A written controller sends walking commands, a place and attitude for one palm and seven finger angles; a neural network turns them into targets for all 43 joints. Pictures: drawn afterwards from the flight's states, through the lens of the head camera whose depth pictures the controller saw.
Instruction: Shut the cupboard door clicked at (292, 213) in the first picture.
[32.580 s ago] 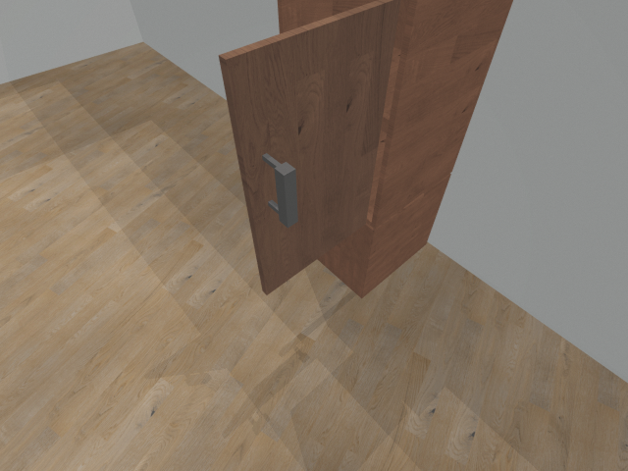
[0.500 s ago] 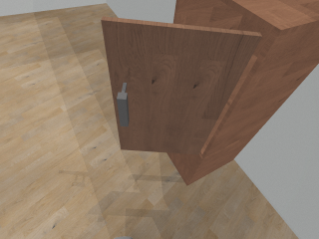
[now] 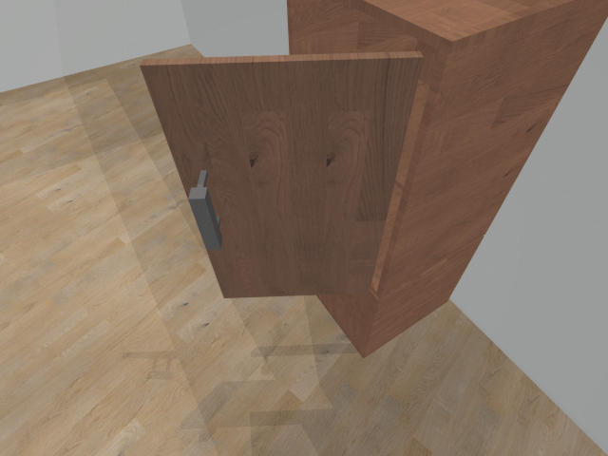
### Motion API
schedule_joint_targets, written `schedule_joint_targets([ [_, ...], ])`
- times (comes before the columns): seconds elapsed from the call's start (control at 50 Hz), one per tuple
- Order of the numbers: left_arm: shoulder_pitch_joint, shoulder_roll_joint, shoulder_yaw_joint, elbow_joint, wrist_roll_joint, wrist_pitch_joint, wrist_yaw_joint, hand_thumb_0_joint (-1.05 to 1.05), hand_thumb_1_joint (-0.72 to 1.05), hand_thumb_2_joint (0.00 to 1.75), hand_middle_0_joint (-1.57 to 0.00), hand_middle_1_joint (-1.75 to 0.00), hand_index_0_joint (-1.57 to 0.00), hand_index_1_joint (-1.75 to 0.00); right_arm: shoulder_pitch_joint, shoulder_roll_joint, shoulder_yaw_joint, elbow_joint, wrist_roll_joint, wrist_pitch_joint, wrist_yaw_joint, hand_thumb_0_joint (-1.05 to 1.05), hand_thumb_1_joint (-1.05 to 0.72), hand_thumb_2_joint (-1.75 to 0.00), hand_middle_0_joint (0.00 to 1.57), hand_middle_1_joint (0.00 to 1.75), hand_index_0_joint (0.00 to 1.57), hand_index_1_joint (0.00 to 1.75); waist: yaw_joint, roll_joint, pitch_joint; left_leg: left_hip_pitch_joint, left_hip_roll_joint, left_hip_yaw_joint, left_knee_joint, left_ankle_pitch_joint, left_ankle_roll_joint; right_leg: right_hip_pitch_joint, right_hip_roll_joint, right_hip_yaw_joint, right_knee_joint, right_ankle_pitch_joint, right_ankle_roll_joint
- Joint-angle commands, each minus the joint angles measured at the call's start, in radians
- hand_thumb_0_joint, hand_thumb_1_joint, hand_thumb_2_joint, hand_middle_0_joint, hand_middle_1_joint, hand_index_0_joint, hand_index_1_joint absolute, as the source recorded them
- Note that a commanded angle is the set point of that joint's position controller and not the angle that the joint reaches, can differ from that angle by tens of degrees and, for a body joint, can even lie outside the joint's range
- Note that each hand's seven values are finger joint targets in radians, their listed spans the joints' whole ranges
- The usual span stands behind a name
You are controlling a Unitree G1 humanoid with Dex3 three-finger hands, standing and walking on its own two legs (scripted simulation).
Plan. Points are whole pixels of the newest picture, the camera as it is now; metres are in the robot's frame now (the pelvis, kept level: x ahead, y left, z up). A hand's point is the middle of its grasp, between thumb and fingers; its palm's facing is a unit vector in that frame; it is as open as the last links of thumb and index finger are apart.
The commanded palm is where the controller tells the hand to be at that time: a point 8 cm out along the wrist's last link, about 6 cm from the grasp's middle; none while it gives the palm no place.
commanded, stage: come to a stop and stand still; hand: left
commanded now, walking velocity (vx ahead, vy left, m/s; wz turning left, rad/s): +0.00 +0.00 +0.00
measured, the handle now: (208, 210) +0.49 +0.19 +0.02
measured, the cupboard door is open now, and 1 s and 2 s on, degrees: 60 60 60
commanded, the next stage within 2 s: look again from close up in 0.88 s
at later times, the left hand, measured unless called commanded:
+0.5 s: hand out of the picture +0.05 +0.15 -0.16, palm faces -0.01 -0.97 -0.24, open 7.4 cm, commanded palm none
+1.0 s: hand out of the picture +0.07 +0.18 -0.16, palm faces +0.00 -0.96 -0.28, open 7.4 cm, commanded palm none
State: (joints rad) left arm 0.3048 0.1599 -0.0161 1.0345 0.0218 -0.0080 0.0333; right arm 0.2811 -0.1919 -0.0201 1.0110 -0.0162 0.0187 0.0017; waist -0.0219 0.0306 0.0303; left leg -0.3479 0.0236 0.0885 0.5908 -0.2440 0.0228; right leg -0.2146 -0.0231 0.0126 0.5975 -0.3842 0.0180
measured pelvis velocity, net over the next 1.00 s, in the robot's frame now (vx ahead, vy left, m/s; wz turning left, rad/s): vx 0.04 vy -0.03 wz -0.01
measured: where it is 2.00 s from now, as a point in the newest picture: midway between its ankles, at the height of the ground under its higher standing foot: outside the picture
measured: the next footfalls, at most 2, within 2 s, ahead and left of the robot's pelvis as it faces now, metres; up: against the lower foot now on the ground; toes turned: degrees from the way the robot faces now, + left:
none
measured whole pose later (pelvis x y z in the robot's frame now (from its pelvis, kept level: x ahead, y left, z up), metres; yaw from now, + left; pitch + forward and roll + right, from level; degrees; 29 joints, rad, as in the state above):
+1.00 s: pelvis +0.04 -0.03 +0.01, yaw +0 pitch +0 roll +1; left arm 0.23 0.26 0.00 1.09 0.02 -0.02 0.02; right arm 0.13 -0.24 0.01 1.10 -0.01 -0.01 -0.02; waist 0.01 -0.02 0.03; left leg -0.20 0.05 0.08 0.44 -0.22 -0.03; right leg -0.07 0.01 0.01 0.43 -0.36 -0.03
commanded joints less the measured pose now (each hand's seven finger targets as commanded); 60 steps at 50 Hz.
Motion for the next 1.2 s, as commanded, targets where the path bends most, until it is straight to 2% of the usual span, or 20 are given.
schedule_joint_targets([
  [0.0, 0.03, 0.143, 0.024, -0.042, -0.003, -0.026, 0.009, 0.0, 0.9, 0.9, -0.2, -0.3, -0.2, -0.3, -0.002, -0.077, -0.005, -0.046, 0.0, -0.039, -0.008, 0.0, -0.9, -0.9, 0.2, 0.3, 0.2, 0.3, 0.008, -0.07, 0.04, 0.094, 0.055, -0.091, -0.139, -0.006, 0.01, -0.121, -0.06, 0.085, -0.191, 0.036, -0.069],
  [0.06, 0.023, 0.152, 0.026, -0.035, -0.008, -0.028, 0.009, 0.0, 0.9, 0.9, -0.2, -0.3, -0.2, -0.3, 0.015, -0.083, 0.0, -0.019, 0.002, -0.044, -0.011, 0.0, -0.9, -0.9, 0.2, 0.3, 0.2, 0.3, 0.008, -0.078, 0.013, 0.121, 0.057, -0.08, -0.132, 0.05, 0.004, -0.091, -0.067, 0.089, -0.193, 0.097, -0.066],
  [0.1, 0.025, 0.152, 0.026, -0.029, -0.007, -0.029, 0.01, 0.0, 0.9, 0.9, -0.2, -0.3, -0.2, -0.3, 0.012, -0.075, 0.003, -0.002, 0.003, -0.045, -0.013, 0.0, -0.9, -0.9, 0.2, 0.3, 0.2, 0.3, 0.015, -0.078, 0.032, 0.119, 0.06, -0.075, -0.138, 0.075, 0.002, -0.08, -0.066, 0.087, -0.203, 0.14, -0.065],
  [0.2, 0.022, 0.16, 0.031, -0.015, -0.007, -0.031, 0.011, 0.0, 0.9, 0.9, -0.2, -0.3, -0.2, -0.3, 0.004, -0.079, 0.004, 0.028, 0.004, -0.05, -0.019, 0.0, -0.9, -0.9, 0.2, 0.3, 0.2, 0.3, 0.02, -0.066, 0.01, 0.148, 0.071, -0.067, -0.136, 0.149, -0.001, -0.034, -0.068, 0.083, -0.194, 0.283, -0.062],
  [0.28, 0.013, 0.17, 0.032, -0.006, -0.008, -0.028, 0.009, 0.0, 0.9, 0.9, -0.2, -0.3, -0.2, -0.3, -0.015, -0.089, 0.003, 0.039, 0.004, -0.046, -0.021, 0.0, -0.9, -0.9, 0.2, 0.3, 0.2, 0.3, 0.022, -0.057, 0.011, 0.16, 0.072, -0.061, -0.138, 0.14, -0.008, -0.033, -0.075, 0.091, -0.205, 0.296, -0.061],
  [0.3, 0.017, 0.17, 0.033, -0.005, -0.005, -0.03, 0.009, 0.0, 0.9, 0.9, -0.2, -0.3, -0.2, -0.3, -0.025, -0.085, 0.003, 0.043, 0.005, -0.046, -0.022, 0.0, -0.9, -0.9, 0.2, 0.3, 0.2, 0.3, 0.023, -0.076, 0.024, 0.162, 0.073, -0.058, -0.137, 0.143, -0.008, -0.033, -0.072, 0.092, -0.214, 0.322, -0.06],
  [0.38, 0.002, 0.183, 0.035, 0.0, -0.007, -0.027, 0.007, 0.0, 0.9, 0.9, -0.2, -0.3, -0.2, -0.3, -0.042, -0.107, 0.002, 0.046, 0.004, -0.045, -0.024, 0.0, -0.9, -0.9, 0.2, 0.3, 0.2, 0.3, 0.021, -0.04, -0.003, 0.187, 0.078, -0.062, -0.145, 0.163, -0.01, -0.019, -0.073, 0.092, -0.212, 0.338, -0.059],
  [0.4, 0.005, 0.185, 0.036, 0.002, -0.005, -0.028, 0.007, 0.0, 0.9, 0.9, -0.2, -0.3, -0.2, -0.3, -0.054, -0.106, 0.002, 0.048, 0.006, -0.046, -0.025, 0.0, -0.9, -0.9, 0.2, 0.3, 0.2, 0.3, 0.025, -0.058, 0.009, 0.19, 0.082, -0.057, -0.146, 0.167, -0.008, -0.018, -0.071, 0.087, -0.218, 0.357, -0.056],
  [0.48, -0.009, 0.201, 0.039, 0.005, -0.006, -0.027, 0.004, 0.0, 0.9, 0.9, -0.2, -0.3, -0.2, -0.3, -0.074, -0.131, 0.0, 0.044, 0.005, -0.046, -0.025, 0.0, -0.9, -0.9, 0.2, 0.3, 0.2, 0.3, 0.021, -0.048, -0.015, 0.207, 0.085, -0.062, -0.148, 0.195, -0.011, -0.002, -0.074, 0.09, -0.214, 0.392, -0.056],
  [0.62, -0.004, 0.223, 0.044, 0.012, -0.004, -0.028, 0.005, 0.0, 0.9, 0.9, -0.2, -0.3, -0.2, -0.3, -0.119, -0.158, -0.002, 0.039, 0.007, -0.045, -0.03, 0.0, -0.9, -0.9, 0.2, 0.3, 0.2, 0.3, 0.026, -0.051, -0.034, 0.226, 0.087, -0.054, -0.132, 0.258, -0.011, 0.041, -0.083, 0.083, -0.211, 0.542, -0.047],
  [0.68, -0.014, 0.23, 0.044, 0.014, -0.006, -0.026, 0.003, 0.0, 0.9, 0.9, -0.2, -0.3, -0.2, -0.3, -0.127, -0.169, -0.002, 0.037, 0.005, -0.045, -0.031, 0.0, -0.9, -0.9, 0.2, 0.3, 0.2, 0.3, 0.025, -0.031, -0.05, 0.249, 0.093, -0.057, -0.141, 0.284, -0.011, 0.045, -0.081, 0.079, -0.207, 0.532, -0.05],
  [0.7, -0.011, 0.23, 0.044, 0.012, -0.004, -0.026, 0.003, 0.0, 0.9, 0.9, -0.2, -0.3, -0.2, -0.3, -0.135, -0.166, -0.001, 0.04, 0.008, -0.045, -0.031, 0.0, -0.9, -0.9, 0.2, 0.3, 0.2, 0.3, 0.029, -0.047, -0.027, 0.24, 0.094, -0.057, -0.144, 0.277, -0.007, 0.041, -0.08, 0.077, -0.217, 0.527, -0.047],
  [0.74, -0.021, 0.239, 0.045, 0.013, -0.005, -0.025, 0.002, 0.0, 0.9, 0.9, -0.2, -0.3, -0.2, -0.3, -0.138, -0.176, -0.001, 0.038, 0.006, -0.044, -0.031, 0.0, -0.9, -0.9, 0.2, 0.3, 0.2, 0.3, 0.027, -0.031, -0.038, 0.244, 0.094, -0.062, -0.149, 0.289, -0.008, 0.049, -0.084, 0.077, -0.215, 0.523, -0.047],
  [0.8, -0.023, 0.238, 0.044, 0.014, -0.004, -0.024, 0.0, 0.0, 0.9, 0.9, -0.2, -0.3, -0.2, -0.3, -0.148, -0.179, 0.0, 0.04, 0.007, -0.044, -0.031, 0.0, -0.9, -0.9, 0.2, 0.3, 0.2, 0.3, 0.031, -0.043, -0.026, 0.248, 0.098, -0.064, -0.164, 0.277, -0.005, 0.041, -0.081, 0.073, -0.228, 0.487, -0.046],
  [0.84, -0.031, 0.247, 0.045, 0.015, -0.006, -0.023, -0.001, 0.0, 0.9, 0.9, -0.2, -0.3, -0.2, -0.3, -0.147, -0.19, 0.001, 0.039, 0.005, -0.045, -0.03, 0.0, -0.9, -0.9, 0.2, 0.3, 0.2, 0.3, 0.029, -0.039, -0.048, 0.255, 0.098, -0.071, -0.166, 0.292, -0.006, 0.053, -0.083, 0.075, -0.223, 0.49, -0.047],
  [0.96, -0.04, 0.253, 0.045, 0.015, -0.006, -0.023, -0.002, 0.0, 0.9, 0.9, -0.2, -0.3, -0.2, -0.3, -0.152, -0.194, 0.001, 0.044, 0.004, -0.046, -0.03, 0.0, -0.9, -0.9, 0.2, 0.3, 0.2, 0.3, 0.032, -0.043, -0.052, 0.262, 0.1, -0.074, -0.179, 0.297, -0.006, 0.06, -0.088, 0.067, -0.233, 0.477, -0.045],
  [1.0, -0.045, 0.25, 0.047, 0.014, -0.004, -0.023, -0.002, 0.0, 0.9, 0.9, -0.2, -0.3, -0.2, -0.3, -0.154, -0.192, 0.003, 0.049, 0.006, -0.046, -0.031, 0.0, -0.9, -0.9, 0.2, 0.3, 0.2, 0.3, 0.034, -0.054, -0.033, 0.255, 0.1, -0.073, -0.188, 0.296, -0.004, 0.058, -0.085, 0.062, -0.238, 0.48, -0.044],
  [1.08, -0.056, 0.255, 0.047, 0.015, -0.007, -0.022, -0.003, 0.0, 0.9, 0.9, -0.2, -0.3, -0.2, -0.3, -0.148, -0.199, 0.002, 0.054, 0.004, -0.047, -0.03, 0.0, -0.9, -0.9, 0.2, 0.3, 0.2, 0.3, 0.031, -0.042, -0.05, 0.264, 0.102, -0.082, -0.195, 0.297, -0.005, 0.06, -0.086, 0.068, -0.239, 0.447, -0.045],
  [1.1, -0.051, 0.254, 0.046, 0.015, -0.004, -0.023, -0.003, 0.0, 0.9, 0.9, -0.2, -0.3, -0.2, -0.3, -0.151, -0.192, 0.003, 0.057, 0.006, -0.048, -0.03, 0.0, -0.9, -0.9, 0.2, 0.3, 0.2, 0.3, 0.036, -0.045, -0.033, 0.258, 0.101, -0.077, -0.198, 0.294, -0.002, 0.059, -0.087, 0.062, -0.247, 0.452, -0.044],
  [1.18, -0.056, 0.254, 0.047, 0.019, -0.007, -0.023, -0.003, 0.0, 0.9, 0.9, -0.2, -0.3, -0.2, -0.3, -0.145, -0.196, 0.002, 0.062, 0.004, -0.049, -0.03, 0.0, -0.9, -0.9, 0.2, 0.3, 0.2, 0.3, 0.034, -0.044, -0.051, 0.265, 0.101, -0.082, -0.199, 0.301, -0.005, 0.066, -0.091, 0.063, -0.245, 0.456, -0.044],
])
